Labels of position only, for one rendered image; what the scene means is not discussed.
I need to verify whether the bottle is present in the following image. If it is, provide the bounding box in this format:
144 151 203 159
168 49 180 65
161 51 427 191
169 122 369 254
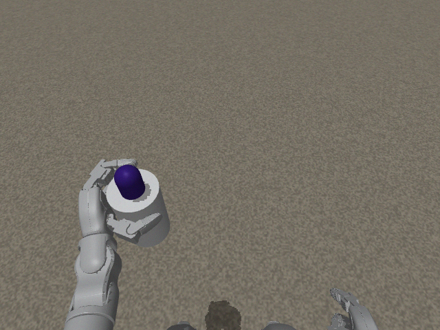
106 165 171 248

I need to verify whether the left robot arm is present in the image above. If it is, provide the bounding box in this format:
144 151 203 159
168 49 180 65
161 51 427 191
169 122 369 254
63 233 122 330

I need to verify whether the right robot hand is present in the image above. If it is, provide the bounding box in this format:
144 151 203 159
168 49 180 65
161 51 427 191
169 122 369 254
327 288 379 330

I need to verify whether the left robot hand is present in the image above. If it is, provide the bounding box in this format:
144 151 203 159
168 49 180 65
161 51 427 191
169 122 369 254
78 159 162 244

